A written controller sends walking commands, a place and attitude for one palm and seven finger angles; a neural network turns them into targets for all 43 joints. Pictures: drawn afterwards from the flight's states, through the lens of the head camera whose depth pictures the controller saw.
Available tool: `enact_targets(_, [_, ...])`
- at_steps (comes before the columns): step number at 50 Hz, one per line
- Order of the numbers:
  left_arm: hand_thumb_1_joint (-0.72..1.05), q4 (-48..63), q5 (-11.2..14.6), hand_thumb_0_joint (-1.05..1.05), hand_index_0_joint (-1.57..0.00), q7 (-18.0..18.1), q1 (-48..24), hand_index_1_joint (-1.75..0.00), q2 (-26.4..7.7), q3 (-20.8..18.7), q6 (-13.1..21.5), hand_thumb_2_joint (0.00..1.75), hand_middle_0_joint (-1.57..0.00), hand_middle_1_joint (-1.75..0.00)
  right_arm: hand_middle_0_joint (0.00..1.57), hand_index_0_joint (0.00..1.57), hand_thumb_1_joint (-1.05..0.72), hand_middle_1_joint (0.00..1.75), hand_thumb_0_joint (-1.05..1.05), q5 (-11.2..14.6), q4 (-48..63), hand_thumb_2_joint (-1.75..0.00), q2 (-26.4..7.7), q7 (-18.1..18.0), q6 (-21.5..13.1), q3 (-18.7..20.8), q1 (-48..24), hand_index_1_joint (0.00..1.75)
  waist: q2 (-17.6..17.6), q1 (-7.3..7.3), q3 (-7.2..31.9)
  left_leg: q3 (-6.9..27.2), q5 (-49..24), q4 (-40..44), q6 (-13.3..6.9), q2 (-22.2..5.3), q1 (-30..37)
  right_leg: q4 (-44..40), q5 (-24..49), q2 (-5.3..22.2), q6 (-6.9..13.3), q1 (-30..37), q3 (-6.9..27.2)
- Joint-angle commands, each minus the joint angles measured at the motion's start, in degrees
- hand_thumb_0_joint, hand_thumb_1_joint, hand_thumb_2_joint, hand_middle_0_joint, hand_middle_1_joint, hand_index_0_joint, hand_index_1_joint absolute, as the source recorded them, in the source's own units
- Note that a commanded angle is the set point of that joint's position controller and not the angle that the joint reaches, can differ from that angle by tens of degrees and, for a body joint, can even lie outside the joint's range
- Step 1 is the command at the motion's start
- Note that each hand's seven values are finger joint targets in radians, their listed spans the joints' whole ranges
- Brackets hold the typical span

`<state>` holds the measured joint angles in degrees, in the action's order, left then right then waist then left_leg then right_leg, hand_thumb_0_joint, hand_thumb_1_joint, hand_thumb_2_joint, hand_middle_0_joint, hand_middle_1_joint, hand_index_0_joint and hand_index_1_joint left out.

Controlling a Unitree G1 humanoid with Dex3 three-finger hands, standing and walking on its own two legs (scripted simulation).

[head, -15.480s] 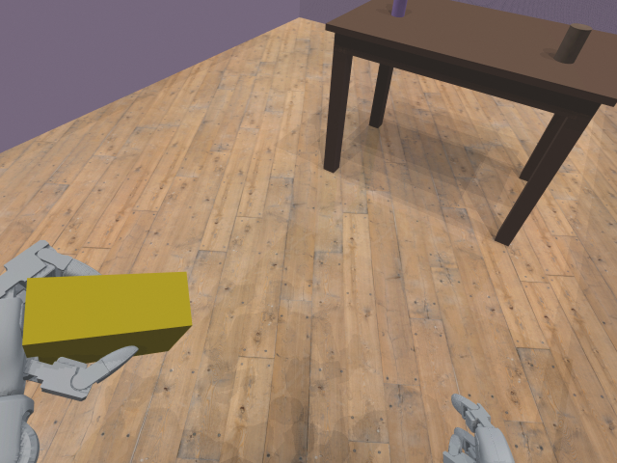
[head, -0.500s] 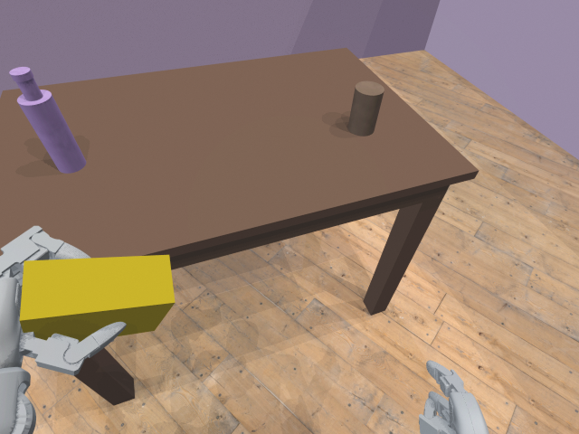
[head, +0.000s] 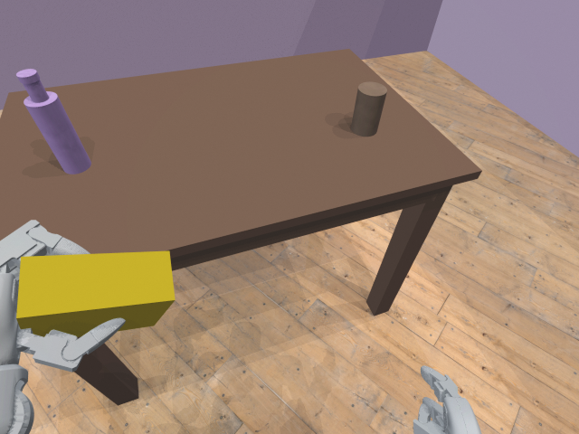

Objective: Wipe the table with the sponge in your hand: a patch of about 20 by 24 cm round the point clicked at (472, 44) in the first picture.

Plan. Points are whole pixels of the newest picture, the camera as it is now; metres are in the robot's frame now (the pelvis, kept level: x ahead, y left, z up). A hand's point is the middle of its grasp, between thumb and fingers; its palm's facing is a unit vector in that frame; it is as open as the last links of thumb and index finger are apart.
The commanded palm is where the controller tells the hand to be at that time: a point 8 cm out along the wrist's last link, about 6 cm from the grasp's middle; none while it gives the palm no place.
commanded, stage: shuffle to correct the standing spot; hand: left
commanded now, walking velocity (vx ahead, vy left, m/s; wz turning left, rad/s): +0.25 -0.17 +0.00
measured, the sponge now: (121, 295) +0.23 +0.21 +0.13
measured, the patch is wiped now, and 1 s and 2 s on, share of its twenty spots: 0.00 0.00 0.00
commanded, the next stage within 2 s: come to a stop and stand still in 1.94 s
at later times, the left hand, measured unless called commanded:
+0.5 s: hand (169, 223) +0.32 +0.18 +0.15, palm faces +0.37 -0.85 -0.38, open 9.7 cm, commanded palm +0.25 +0.22 +0.17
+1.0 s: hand (286, 170) +0.41 +0.05 +0.17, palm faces +0.36 -0.86 -0.37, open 9.7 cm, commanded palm +0.36 +0.10 +0.17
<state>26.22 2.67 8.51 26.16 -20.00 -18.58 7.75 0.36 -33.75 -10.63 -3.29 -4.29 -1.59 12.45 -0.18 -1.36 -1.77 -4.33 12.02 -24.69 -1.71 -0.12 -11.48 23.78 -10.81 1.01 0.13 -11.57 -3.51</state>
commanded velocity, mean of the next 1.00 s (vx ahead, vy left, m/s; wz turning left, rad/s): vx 0.23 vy -0.13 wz -0.04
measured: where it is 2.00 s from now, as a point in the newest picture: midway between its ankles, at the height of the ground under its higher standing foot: (365, 425)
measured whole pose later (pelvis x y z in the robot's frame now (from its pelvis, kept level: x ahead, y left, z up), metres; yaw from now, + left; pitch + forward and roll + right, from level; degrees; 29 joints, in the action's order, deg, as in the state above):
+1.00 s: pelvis +0.19 -0.18 -0.02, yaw -2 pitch -2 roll +1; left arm 35.8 2.8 9.1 27.2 -22.4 -20.8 9.2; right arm -0.1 -33.4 -12.5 -2.7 -4.0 0.1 10.7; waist -3.8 -0.2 -4.7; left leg -8.1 18.1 -36.4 -0.4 -3.1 -19.7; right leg 36.7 -17.4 -0.8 5.9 -17.5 -8.5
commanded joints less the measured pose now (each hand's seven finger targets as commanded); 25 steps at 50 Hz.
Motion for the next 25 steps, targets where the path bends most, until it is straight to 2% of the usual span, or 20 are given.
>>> enact_targets(1, [0.10,12.7,0.1,0.00,-1.20,1.5,-7.3,-1.60,-8.7,-5.8,3.6,1.30,-1.20,-1.60,0.20,0.20,-0.90,0.30,0.00,0.5,9.1,-0.90,-7.3,-1.0,-2.8,3.0,-6.6,0.30,9.1,1.11,3.9,13.7,24.2,13.2,-1.0,-10.1,-3.3,3.7,-9.0,-1.8,0.7,-1.5,0.6])
enact_targets(3, [0.10,11.8,-0.3,0.00,-1.20,1.8,-8.1,-1.60,-8.2,-5.3,3.3,1.30,-1.20,-1.60,0.20,0.20,-0.90,0.30,0.00,0.5,8.9,-0.90,-6.9,-1.1,-2.6,2.8,-6.3,0.30,10.3,1.47,2.1,16.9,29.0,13.4,-2.7,-12.6,-5.5,5.8,-9.9,-2.0,1.1,-2.8,-0.2])
enact_targets(6, [0.10,11.6,-0.5,0.00,-1.20,2.0,-7.4,-1.60,-9.2,-6.1,3.0,1.30,-1.20,-1.60,0.20,0.20,-0.90,0.30,0.00,0.6,8.7,-0.90,-7.0,-0.9,-2.9,3.0,-6.0,0.30,8.1,1.50,2.6,14.4,25.3,8.6,-3.0,-12.1,-4.4,2.4,-9.4,-2.0,1.9,-2.4,-0.2])
enact_targets(8, [0.10,11.9,-0.5,0.00,-1.20,2.0,-7.4,-1.60,-8.5,-5.4,3.2,1.30,-1.20,-1.60,0.20,0.20,-0.90,0.30,0.00,0.5,8.6,-0.90,-6.9,-0.8,-2.7,3.0,-5.8,0.30,6.6,1.27,3.2,12.0,22.9,3.4,-2.7,-10.7,-7.7,1.1,-9.9,-1.2,3.1,0.8,1.8])
enact_targets(9, [0.10,12.3,-0.4,0.00,-1.20,1.9,-7.5,-1.60,-8.7,-5.6,3.3,1.30,-1.20,-1.60,0.20,0.20,-0.90,0.30,0.00,0.4,8.6,-0.90,-6.9,-0.7,-2.7,3.2,-5.5,0.30,4.5,1.08,3.6,9.9,20.6,-0.9,-2.1,-9.3,-9.0,0.7,-10.7,-0.1,4.4,1.5,4.7])
enact_targets(10, [0.10,12.5,-0.3,0.00,-1.20,1.8,-7.4,-1.60,-9.4,-6.1,3.3,1.30,-1.20,-1.60,0.20,0.20,-0.90,0.30,0.00,0.4,8.7,-0.90,-6.7,-0.5,-2.5,3.3,-5.5,0.30,-0.1,0.84,3.9,7.7,18.6,-7.1,-1.4,-7.3,-10.6,-0.5,-12.6,2.3,6.4,1.0,10.7])
enact_targets(11, [0.10,12.8,-0.1,0.00,-1.20,1.6,-7.8,-1.60,-9.9,-6.4,3.0,1.30,-1.20,-1.60,0.20,0.20,-0.90,0.30,0.00,0.5,8.9,-0.90,-6.8,-0.4,-2.5,3.5,-5.9,0.30,-4.5,0.76,3.2,4.4,16.1,-14.5,-0.4,-4.9,-13.0,-3.0,-16.0,6.1,9.2,0.2,19.0])
enact_targets(12, [0.10,13.8,0.2,0.00,-1.20,1.7,-9.0,-1.60,-10.3,-6.2,3.2,1.30,-1.20,-1.60,0.20,0.20,-0.90,0.30,0.00,0.8,8.9,-0.90,-6.2,-0.1,-2.4,3.5,-5.8,0.30,-9.1,0.51,3.6,2.0,13.4,-22.5,0.6,-2.9,-17.4,-5.8,-15.3,11.4,13.0,4.1,26.6])
enact_targets(13, [0.10,14.1,0.3,0.00,-1.20,1.9,-10.0,-1.60,-10.2,-5.7,3.6,1.30,-1.20,-1.60,0.20,0.20,-0.90,0.30,0.00,1.3,9.3,-0.90,-6.1,0.2,-2.4,3.6,-5.8,0.30,-10.0,0.02,2.8,1.2,13.6,-28.1,1.6,-2.1,-21.8,-7.0,-9.1,15.6,16.8,7.8,31.8])
enact_targets(14, [0.10,15.5,0.4,0.00,-1.20,2.1,-10.9,-1.60,-10.6,-6.0,4.4,1.30,-1.20,-1.60,0.20,0.20,-0.90,0.30,0.00,1.2,9.3,-0.90,-6.3,0.4,-2.3,3.5,-5.8,0.30,-7.7,-0.45,3.6,2.9,16.7,-31.1,1.9,-3.2,-25.4,-5.3,0.0,17.2,19.0,12.0,32.1])
enact_targets(15, [0.10,16.1,0.4,0.00,-1.20,2.3,-10.9,-1.60,-11.1,-6.4,4.9,1.30,-1.20,-1.60,0.20,0.20,-0.90,0.30,0.00,1.3,9.1,-0.90,-6.1,0.6,-2.3,3.3,-5.6,0.30,-5.7,-0.45,3.7,4.0,18.1,-30.8,1.8,-4.7,-26.4,-2.3,8.7,17.6,19.6,13.4,30.9])
enact_targets(16, [0.10,15.8,0.2,0.00,-1.20,2.3,-11.2,-1.60,-11.6,-7.0,4.8,1.30,-1.20,-1.60,0.20,0.20,-0.90,0.30,0.00,1.1,8.9,-0.90,-5.7,0.7,-2.0,3.0,-5.9,0.30,-3.5,-0.11,3.2,3.9,18.8,-29.2,1.5,-5.4,-24.5,0.6,12.8,17.1,18.5,11.4,28.2])
enact_targets(17, [0.10,16.9,0.1,0.00,-1.20,2.3,-11.0,-1.60,-11.7,-6.7,5.1,1.30,-1.20,-1.60,0.20,0.20,-0.90,0.30,0.00,0.7,9.0,-0.90,-5.2,0.6,-1.5,2.5,-5.8,0.30,-2.4,0.04,3.4,2.2,16.2,-24.9,1.4,-5.5,-20.6,2.6,14.7,15.3,17.1,8.9,23.1])
enact_targets(19, [0.10,17.7,0.7,0.00,-1.20,2.2,-10.2,-1.60,-12.8,-8.0,5.0,1.30,-1.20,-1.60,0.20,0.20,-0.90,0.30,0.00,-0.1,8.5,-0.90,-4.6,0.3,-1.1,2.2,-4.7,0.30,1.5,1.61,5.9,-3.5,5.2,-10.9,1.4,-2.3,-4.8,10.4,11.4,8.4,12.5,0.1,11.7])
enact_targets(20, [0.10,18.8,1.3,0.00,-1.20,1.9,-10.2,-1.60,-13.1,-8.5,5.1,1.30,-1.20,-1.60,0.20,0.20,-0.90,0.30,0.00,-0.2,8.5,-0.90,-5.2,0.1,-1.2,2.8,-3.7,0.30,5.3,2.90,8.1,-3.0,-1.4,-5.6,0.6,-1.1,7.1,20.4,9.4,3.6,9.2,-7.2,6.6])
enact_targets(21, [0.10,20.2,1.7,0.00,-1.20,1.7,-8.6,-1.60,-12.6,-8.8,5.4,1.30,-1.20,-1.60,0.20,0.20,-0.90,0.30,0.00,-0.1,9.1,-0.90,-7.2,-0.1,-1.5,3.8,-4.0,0.30,15.0,3.47,10.0,11.6,-4.9,0.0,-2.2,-10.3,18.6,34.3,-0.4,-1.4,4.7,-19.0,1.6])
enact_targets(22, [0.10,22.9,1.5,0.00,-1.20,1.7,-9.4,-1.60,-12.6,-8.7,6.8,1.30,-1.20,-1.60,0.20,0.20,-0.90,0.30,0.00,-0.5,9.7,-0.90,-7.4,0.3,-2.0,4.0,-4.5,0.30,22.6,2.66,10.0,35.0,-13.8,4.9,-7.9,-24.2,25.0,47.1,-19.9,-5.8,2.1,-31.2,2.3])
enact_targets(23, [0.10,22.2,1.2,0.00,-1.20,1.1,-9.0,-1.60,-15.6,-11.2,8.0,1.30,-1.20,-1.60,0.20,0.20,-0.90,0.30,0.00,-0.4,10.0,-0.90,-6.7,0.7,-2.8,3.6,-5.8,0.30,12.9,2.17,8.0,37.8,-13.1,6.7,-12.4,-27.5,21.5,52.7,-17.0,-3.5,2.4,-33.3,8.7])
enact_targets(24, [0.10,18.9,1.3,0.00,-1.20,0.2,-6.9,-1.60,-15.5,-12.1,7.2,1.30,-1.20,-1.60,0.20,0.20,-0.90,0.30,0.00,-0.6,9.1,-0.90,-7.4,0.9,-2.5,4.0,-5.2,0.30,7.6,2.29,4.7,35.2,-14.5,6.8,-13.6,-27.6,18.1,53.8,-15.5,-0.9,1.8,-36.6,8.9])
enact_targets(25, [0.10,21.2,1.0,0.00,-1.20,-0.2,-7.2,-1.60,-15.5,-11.9,6.5,1.30,-1.20,-1.60,0.20,0.20,-0.90,0.30,0.00,-0.7,9.3,-0.90,-8.0,1.2,-2.3,4.5,-5.6,0.30,9.6,2.39,3.1,32.5,-14.4,6.3,-13.7,-27.5,14.6,53.9,-14.8,1.0,1.4,-37.6,9.2])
